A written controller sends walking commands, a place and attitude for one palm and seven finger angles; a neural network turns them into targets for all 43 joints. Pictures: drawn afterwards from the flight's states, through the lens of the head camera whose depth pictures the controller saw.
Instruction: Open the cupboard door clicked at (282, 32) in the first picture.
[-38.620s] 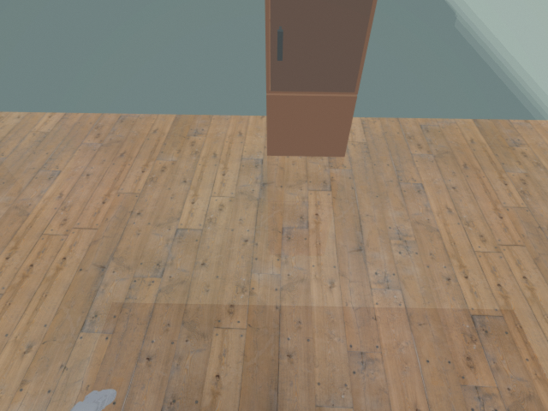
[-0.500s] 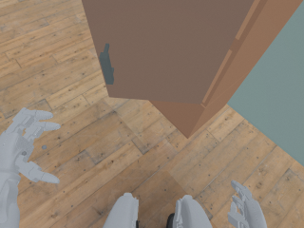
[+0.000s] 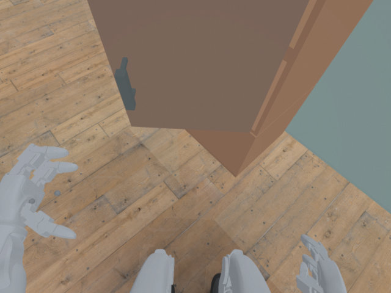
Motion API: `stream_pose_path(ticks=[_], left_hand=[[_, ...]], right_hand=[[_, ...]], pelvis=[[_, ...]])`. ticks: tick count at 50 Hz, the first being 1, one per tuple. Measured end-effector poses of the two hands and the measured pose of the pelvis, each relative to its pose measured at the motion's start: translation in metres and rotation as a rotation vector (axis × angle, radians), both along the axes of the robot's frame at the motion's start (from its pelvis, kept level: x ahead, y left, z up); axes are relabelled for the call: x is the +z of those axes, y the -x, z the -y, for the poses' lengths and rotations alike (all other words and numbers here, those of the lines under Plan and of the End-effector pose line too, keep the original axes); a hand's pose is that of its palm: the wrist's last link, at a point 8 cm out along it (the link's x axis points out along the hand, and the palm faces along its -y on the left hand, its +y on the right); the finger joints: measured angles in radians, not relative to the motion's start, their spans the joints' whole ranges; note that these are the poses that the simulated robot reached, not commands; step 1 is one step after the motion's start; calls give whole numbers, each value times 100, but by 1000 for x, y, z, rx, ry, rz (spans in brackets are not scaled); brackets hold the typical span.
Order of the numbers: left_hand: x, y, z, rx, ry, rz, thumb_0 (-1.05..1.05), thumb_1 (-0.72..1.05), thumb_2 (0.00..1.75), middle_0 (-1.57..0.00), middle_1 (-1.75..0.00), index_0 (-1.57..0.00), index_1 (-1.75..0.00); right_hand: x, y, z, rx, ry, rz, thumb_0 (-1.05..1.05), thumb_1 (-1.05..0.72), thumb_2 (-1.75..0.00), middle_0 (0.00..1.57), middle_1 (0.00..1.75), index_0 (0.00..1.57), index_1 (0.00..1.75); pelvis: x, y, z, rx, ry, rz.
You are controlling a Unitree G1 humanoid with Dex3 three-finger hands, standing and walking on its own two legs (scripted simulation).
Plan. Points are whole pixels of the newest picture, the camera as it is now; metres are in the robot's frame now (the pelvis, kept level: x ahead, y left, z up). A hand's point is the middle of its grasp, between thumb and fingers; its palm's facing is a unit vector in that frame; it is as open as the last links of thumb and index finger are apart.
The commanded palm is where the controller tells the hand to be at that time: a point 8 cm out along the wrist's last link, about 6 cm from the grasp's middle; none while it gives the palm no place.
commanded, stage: raise the hand with hooked fingers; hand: left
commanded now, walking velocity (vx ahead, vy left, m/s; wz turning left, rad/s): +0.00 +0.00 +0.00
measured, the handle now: (127, 84) +0.58 +0.21 +0.00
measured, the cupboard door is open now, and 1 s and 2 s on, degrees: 45 45 45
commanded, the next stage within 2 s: move the hooked fingers beside the handle in 0.02 s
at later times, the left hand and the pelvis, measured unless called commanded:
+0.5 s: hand (70, 166) +0.34 +0.26 +0.03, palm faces -0.03 -1.00 -0.05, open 14.0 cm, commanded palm +0.32 +0.32 +0.03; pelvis +0.00 +0.01 -0.01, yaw -1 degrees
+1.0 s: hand (83, 136) +0.41 +0.26 +0.02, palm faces +0.03 -1.00 -0.05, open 14.0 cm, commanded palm +0.39 +0.31 +0.01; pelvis +0.00 +0.01 -0.02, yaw -1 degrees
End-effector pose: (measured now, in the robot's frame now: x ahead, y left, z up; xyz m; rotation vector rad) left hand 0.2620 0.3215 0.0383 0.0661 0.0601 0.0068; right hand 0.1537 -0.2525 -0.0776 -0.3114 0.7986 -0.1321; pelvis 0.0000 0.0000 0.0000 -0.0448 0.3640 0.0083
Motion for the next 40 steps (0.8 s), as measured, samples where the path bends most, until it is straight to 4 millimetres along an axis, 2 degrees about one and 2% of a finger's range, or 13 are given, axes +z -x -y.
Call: stream_pose_path(ticks=[10, 16, 24, 32, 40], left_hand=[[1, -3, -8, 34, 7, 7, -1, -50, 30, -31, -120, -30, -120], [-9, -23, -6, 10, 20, 13, -1, -50, 30, -30, -120, -30, -120], [-5, -54, 6, -38, 19, 35, -1, -50, 30, -30, -120, -30, -120], [-12, -70, -6, 34, 21, 10, -1, -50, 30, -30, -120, -30, -120], [-16, -96, 10, -24, 23, 32, -1, -50, 30, -30, -120, -30, -120]], right_hand=[[-2, -7, -5, 15, -10, 10, 1, -90, -90, 20, 30, 20, 30], [-9, -5, -2, 19, 15, -12, 1, -90, -90, 20, 30, 20, 30], [-12, 11, -1, -21, 15, -56, 1, -90, -90, 20, 30, 20, 30], [-18, 30, 0, -41, 15, -126, 1, -90, -90, 20, 30, 20, 30], [-26, 48, 3, -67, 30, -200, 1, -90, -90, 20, 30, 20, 30]], pelvis=[[-1, -2, -1, 2, 0, -5], [-7, 1, -2, 4, 5, -17], [-7, 1, -6, -6, 4, -31], [-8, 2, -8, -10, 3, -42], [-11, 4, -10, -11, 5, -57]])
